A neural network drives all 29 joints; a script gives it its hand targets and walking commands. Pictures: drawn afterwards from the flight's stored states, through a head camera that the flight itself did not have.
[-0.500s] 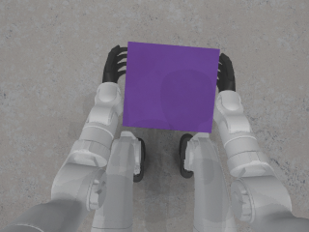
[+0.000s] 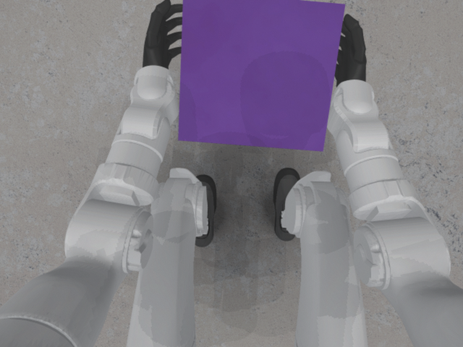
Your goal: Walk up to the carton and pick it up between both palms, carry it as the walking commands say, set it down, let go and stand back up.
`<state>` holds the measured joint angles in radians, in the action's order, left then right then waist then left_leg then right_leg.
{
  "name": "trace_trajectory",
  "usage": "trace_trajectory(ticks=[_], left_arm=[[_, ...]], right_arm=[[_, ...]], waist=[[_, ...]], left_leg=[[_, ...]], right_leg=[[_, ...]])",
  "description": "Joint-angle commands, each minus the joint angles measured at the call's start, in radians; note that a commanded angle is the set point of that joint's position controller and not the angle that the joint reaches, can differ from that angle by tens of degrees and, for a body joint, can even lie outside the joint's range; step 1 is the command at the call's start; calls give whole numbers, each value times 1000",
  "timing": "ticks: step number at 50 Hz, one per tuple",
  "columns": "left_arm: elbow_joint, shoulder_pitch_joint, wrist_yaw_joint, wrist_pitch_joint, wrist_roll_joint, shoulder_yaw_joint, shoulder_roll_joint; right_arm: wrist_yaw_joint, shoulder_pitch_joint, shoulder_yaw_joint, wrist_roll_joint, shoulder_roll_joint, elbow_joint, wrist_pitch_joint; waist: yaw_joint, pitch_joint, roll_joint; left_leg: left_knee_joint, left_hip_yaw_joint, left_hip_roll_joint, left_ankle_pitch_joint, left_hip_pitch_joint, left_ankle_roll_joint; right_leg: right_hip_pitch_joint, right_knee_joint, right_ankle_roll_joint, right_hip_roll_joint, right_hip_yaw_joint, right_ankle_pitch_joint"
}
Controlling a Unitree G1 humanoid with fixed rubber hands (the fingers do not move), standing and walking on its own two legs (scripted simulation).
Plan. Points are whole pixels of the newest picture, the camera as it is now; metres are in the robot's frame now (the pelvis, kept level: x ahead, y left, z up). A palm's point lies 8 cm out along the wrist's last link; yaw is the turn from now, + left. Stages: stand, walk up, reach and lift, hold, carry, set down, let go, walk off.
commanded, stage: set down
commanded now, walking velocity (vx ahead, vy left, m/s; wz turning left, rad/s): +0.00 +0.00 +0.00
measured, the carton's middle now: (250, 84) +0.46 +0.00 -0.23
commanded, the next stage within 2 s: none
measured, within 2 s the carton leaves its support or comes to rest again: rests again in 1.18 s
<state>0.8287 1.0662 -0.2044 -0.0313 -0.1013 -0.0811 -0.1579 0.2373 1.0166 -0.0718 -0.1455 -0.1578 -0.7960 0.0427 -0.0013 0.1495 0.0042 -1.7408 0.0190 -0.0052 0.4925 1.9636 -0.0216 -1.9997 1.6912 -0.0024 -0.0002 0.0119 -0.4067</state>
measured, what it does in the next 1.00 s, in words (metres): lowers itself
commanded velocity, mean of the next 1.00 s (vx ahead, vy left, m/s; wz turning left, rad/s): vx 0.00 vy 0.00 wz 0.00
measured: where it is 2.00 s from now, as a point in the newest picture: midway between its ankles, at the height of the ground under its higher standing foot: (244, 219)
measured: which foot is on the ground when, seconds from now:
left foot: down 0.00-1.00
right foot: down 0.00-1.00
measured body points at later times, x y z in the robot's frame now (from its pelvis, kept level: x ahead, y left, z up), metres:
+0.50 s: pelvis -0.03 +0.00 -0.07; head +0.34 +0.01 +0.18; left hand +0.53 +0.15 -0.23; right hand +0.52 -0.14 -0.24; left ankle +0.11 +0.11 -0.47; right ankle +0.14 -0.12 -0.47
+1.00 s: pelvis -0.02 +0.00 -0.11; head +0.34 +0.05 +0.14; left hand +0.53 +0.17 -0.28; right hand +0.55 -0.12 -0.27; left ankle +0.11 +0.11 -0.47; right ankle +0.14 -0.13 -0.46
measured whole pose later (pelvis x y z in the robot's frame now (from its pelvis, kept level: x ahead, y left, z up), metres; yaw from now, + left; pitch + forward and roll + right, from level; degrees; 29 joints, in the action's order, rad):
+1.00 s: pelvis -0.02 +0.00 -0.11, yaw +2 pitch +28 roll -3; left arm 1.01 1.49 -0.21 -0.19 -0.11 -0.11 -0.25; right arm 0.14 1.49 -0.24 -0.06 -0.25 -1.04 0.22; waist 0.00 0.52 0.03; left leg -2.15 -0.01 0.06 0.53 2.10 -0.02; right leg -2.10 2.09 0.00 -0.02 0.02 -0.48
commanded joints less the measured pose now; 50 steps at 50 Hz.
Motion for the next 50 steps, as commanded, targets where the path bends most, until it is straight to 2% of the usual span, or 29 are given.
trace_trajectory(ticks=[1,2,4,6,9,10,11,15,17,19,20,21,22,23,25,27,29,31,33,34,36,37,38,39,41,42,43,48,50], left_arm=[[-218,551,34,39,-89,237,412],[-187,537,34,35,-59,246,416],[-183,580,43,22,-66,234,446],[-271,677,43,25,-90,257,438],[-311,746,41,0,-160,311,415],[-254,760,36,-12,-177,292,362],[-366,872,43,-20,-192,335,377],[-283,913,78,-32,-136,292,437],[-198,974,114,-50,-122,263,531],[-48,949,155,-66,-81,230,617],[-4,939,178,-68,-68,183,629],[-35,990,208,-67,-72,182,691],[23,956,223,-72,-37,153,697],[74,952,242,-75,-13,117,713],[98,929,277,-96,-13,162,795],[100,946,308,-107,-9,150,825],[10,996,328,-111,-4,165,848],[-67,1051,342,-112,-55,213,913],[-123,1069,341,-105,-74,252,896],[-145,1079,343,-109,-97,284,931],[-218,1097,340,-113,-117,342,949],[-241,1106,336,-110,-142,356,976],[-258,1135,330,-105,-147,353,959],[-182,1081,336,-117,-149,338,991],[-185,1086,338,-117,-140,323,1023],[-128,1044,344,-128,-129,335,1042],[-151,1076,350,-126,-129,333,1020],[-100,1082,359,-133,-85,279,1030],[-82,1078,363,-137,-93,300,1058]], right_arm=[[-52,621,250,-42,452,206,-35],[-54,618,268,-60,496,182,-27],[-62,672,252,-46,491,169,-17],[-68,752,310,-103,509,259,-17],[-54,794,332,-97,487,290,8],[-54,862,350,-124,429,315,15],[-56,895,337,-111,429,338,20],[-111,973,311,-116,519,244,33],[-140,1032,258,-74,578,150,45],[-177,1075,235,-46,655,57,62],[-199,1104,217,-27,662,54,63],[-221,1099,201,-14,714,24,69],[-239,1124,198,-1,752,19,70],[-255,1082,169,20,756,-74,85],[-281,1122,170,40,785,10,81],[-308,1099,130,64,807,-42,96],[-330,1091,144,51,856,-8,111],[-340,1150,172,18,906,82,100],[-343,1102,175,-15,960,64,106],[-351,1098,177,-23,956,72,102],[-350,1092,208,-67,987,115,107],[-349,1055,191,-50,971,64,115],[-353,1064,190,-63,999,80,114],[-350,1083,182,-36,980,88,112],[-358,1080,149,-19,974,82,113],[-359,1041,123,-2,974,33,116],[-364,1057,138,-13,1004,48,116],[-383,1020,68,41,996,-24,126],[-389,1001,49,57,972,-40,122]], waist=[[-37,-1402,56],[-74,-1417,27],[-52,-1413,41],[-101,-1608,-3],[-35,-1826,40],[-74,-1865,49],[-13,-1994,33],[-66,-1671,-5],[-25,-1512,-7],[-42,-1358,12],[-57,-1293,29],[-26,-1298,31],[-70,-1277,32],[-44,-1231,25],[-25,-1319,10],[-3,-1253,20],[-43,-1331,-22],[-1,-1472,-6],[-30,-1548,-18],[11,-1564,-67],[2,-1689,-127],[61,-1671,-134],[40,-1670,-138],[90,-1623,-98],[71,-1585,-127],[105,-1526,-148],[82,-1568,-109],[99,-1362,-116],[146,-1366,-157]], left_leg=[[85,-12,149,-203,-598,5],[74,-3,146,-210,-614,10],[67,-3,147,-173,-584,10],[27,22,145,-235,-694,10],[7,1,144,-270,-804,3],[-9,13,139,-238,-831,-6],[-37,-1,149,-351,-900,5],[-60,-2,147,-296,-768,11],[-59,-4,152,-165,-638,14],[-70,-3,147,-63,-515,13],[-65,-5,145,-41,-501,3],[-84,-3,148,-46,-471,4],[-98,10,146,-43,-432,3],[-108,17,141,-13,-396,9],[-137,18,148,-79,-442,13],[-151,5,147,-54,-397,15],[-176,30,153,-118,-427,14],[-206,28,161,-179,-471,14],[-223,36,158,-249,-518,18],[-226,26,160,-280,-548,22],[-256,38,164,-372,-635,27],[-234,20,165,-349,-634,32],[-244,20,165,-363,-666,26],[-247,18,166,-338,-618,28],[-251,23,169,-295,-594,29],[-240,11,166,-275,-564,31],[-254,29,167,-276,-566,30],[-232,22,166,-144,-449,26],[-234,10,160,-144,-450,36]], right_leg=[[717,-28,-9,-151,-27,145],[706,-25,-12,-150,-17,142],[712,-2,-8,-146,-31,115],[798,23,0,-145,-10,165],[946,62,-2,-143,-36,204],[994,69,9,-127,-24,173],[1038,108,0,-142,-31,301],[824,140,6,-140,-26,232],[741,135,1,-131,-26,120],[668,149,2,-126,-27,30],[629,157,-1,-127,-33,-1],[617,164,1,-126,-31,7],[611,172,-2,-123,-21,18],[610,182,-9,-115,-36,-9],[605,214,-1,-118,-59,47],[560,245,5,-116,-69,19],[568,267,11,-118,-62,61],[632,298,12,-120,-78,140],[621,313,20,-130,-84,201],[585,328,24,-129,-93,217],[583,335,36,-133,-78,289],[568,345,31,-128,-108,266],[519,346,29,-132,-97,261],[554,331,29,-127,-106,252],[517,333,35,-126,-95,200],[488,337,40,-121,-106,205],[511,335,33,-120,-107,209],[388,318,37,-118,-103,96],[371,328,44,-112,-109,104]])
